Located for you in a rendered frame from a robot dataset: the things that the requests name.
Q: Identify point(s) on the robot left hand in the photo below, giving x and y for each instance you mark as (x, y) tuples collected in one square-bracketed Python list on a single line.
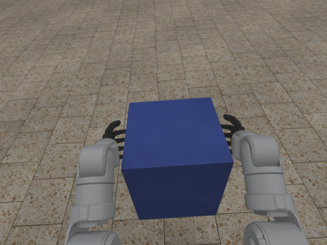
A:
[(109, 133)]

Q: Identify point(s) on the carton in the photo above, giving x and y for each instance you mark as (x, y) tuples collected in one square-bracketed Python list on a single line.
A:
[(176, 160)]

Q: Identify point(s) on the right robot upper arm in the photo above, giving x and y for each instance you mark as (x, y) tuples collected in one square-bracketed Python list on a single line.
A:
[(273, 233)]

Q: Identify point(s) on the right robot forearm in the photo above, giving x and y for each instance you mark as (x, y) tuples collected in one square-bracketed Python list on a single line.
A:
[(264, 180)]

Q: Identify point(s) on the left robot upper arm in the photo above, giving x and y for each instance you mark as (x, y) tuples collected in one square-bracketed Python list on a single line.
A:
[(95, 238)]

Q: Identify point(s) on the robot right hand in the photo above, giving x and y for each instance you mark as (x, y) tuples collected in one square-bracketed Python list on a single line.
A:
[(237, 127)]

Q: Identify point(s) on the left robot forearm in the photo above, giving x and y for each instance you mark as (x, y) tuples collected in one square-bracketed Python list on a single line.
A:
[(94, 204)]

